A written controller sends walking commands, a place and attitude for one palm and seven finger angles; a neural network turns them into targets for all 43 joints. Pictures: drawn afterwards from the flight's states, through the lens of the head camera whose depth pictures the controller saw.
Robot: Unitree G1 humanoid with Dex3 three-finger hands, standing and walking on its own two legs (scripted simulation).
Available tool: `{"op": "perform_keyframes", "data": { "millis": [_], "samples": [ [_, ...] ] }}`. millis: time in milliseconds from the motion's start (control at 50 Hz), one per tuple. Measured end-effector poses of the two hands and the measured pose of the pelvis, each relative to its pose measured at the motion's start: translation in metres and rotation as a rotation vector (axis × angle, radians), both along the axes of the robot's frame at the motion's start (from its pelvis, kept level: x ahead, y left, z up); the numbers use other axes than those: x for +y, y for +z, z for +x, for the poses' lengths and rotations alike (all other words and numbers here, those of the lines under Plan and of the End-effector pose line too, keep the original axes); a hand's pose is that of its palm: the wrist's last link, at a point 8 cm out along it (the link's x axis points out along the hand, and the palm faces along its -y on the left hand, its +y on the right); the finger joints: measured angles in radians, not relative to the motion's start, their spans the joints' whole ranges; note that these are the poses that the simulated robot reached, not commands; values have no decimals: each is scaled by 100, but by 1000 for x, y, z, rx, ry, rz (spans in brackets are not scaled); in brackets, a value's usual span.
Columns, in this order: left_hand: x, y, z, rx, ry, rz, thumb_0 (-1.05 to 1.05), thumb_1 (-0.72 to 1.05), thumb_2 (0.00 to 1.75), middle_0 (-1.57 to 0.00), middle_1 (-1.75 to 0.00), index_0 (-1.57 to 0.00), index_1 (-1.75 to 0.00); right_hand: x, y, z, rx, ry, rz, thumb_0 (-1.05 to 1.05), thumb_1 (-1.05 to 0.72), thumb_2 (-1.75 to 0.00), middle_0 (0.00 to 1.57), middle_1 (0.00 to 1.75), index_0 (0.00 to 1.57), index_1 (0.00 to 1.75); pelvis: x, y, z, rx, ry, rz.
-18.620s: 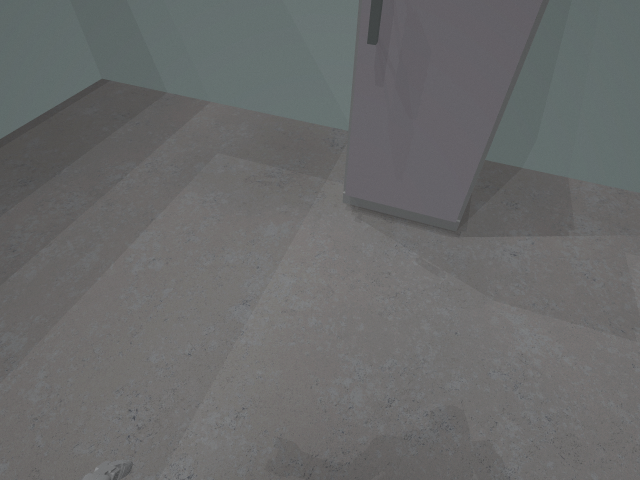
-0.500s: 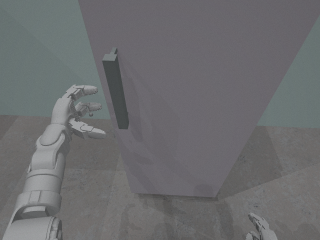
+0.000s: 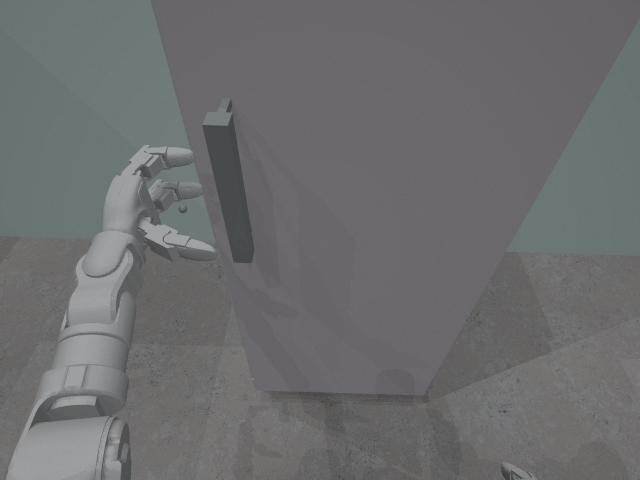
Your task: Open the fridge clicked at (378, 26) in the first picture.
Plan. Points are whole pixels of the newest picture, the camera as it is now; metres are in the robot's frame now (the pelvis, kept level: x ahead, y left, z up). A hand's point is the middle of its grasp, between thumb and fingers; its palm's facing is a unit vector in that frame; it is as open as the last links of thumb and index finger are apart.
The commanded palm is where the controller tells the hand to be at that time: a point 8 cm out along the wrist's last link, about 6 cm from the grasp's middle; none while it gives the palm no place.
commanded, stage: move the hooked fingers beside the handle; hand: left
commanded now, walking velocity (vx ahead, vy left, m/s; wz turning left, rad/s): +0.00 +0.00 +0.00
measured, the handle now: (235, 188) +0.46 +0.14 +0.13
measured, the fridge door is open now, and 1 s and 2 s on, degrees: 0 0 0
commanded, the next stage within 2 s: feel for the door with the fingertips in 0.50 s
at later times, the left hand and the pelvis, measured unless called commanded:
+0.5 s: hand (186, 226) +0.38 +0.19 +0.13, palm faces +0.04 -1.00 -0.01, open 14.0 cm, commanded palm +0.37 +0.24 +0.14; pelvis +0.00 +0.00 +0.00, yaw +1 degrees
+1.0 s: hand (217, 215) +0.40 +0.15 +0.14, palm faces +0.05 -1.00 -0.01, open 14.0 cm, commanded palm +0.37 +0.20 +0.14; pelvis +0.00 -0.01 +0.00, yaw +0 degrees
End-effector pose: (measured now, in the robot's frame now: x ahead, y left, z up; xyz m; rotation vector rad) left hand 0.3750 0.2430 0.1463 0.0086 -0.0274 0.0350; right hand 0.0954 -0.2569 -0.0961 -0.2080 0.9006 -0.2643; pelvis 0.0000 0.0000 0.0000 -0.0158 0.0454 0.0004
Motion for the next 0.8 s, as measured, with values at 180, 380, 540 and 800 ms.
{"op": "perform_keyframes", "data": {
  "millis": [180, 380, 540, 800],
  "samples": [
    [-3, -15, -4, 70, 12, -8, -1, -50, 30, -30, -120, -30, -120, 6, 7, 22, -72, 11, 21, 1, -90, -89, 20, 30, 21, 30, 1, 1, 3, 7, -14, 4],
    [9, -8, -9, 84, 34, -2, -1, -50, 30, -30, -120, -30, -120, 7, 11, 39, -95, 49, 26, 1, -90, -89, 20, 30, 21, 30, -4, 1, 4, -9, 4, 3],
    [-9, -8, -12, 45, -1, -4, -2, -50, 30, -30, -120, -30, -120, 4, 9, 40, -89, 57, 12, 1, -90, -89, 20, 30, 21, 30, -5, 1, 0, -8, 9, 4],
    [-20, -12, -2, 107, -4, -5, -1, -50, 30, -30, -120, -30, -120, -4, 2, 21, -50, 20, 33, 1, -90, -89, 20, 30, 21, 30, -10, 1, 2, -4, 1, 7]
  ]
}}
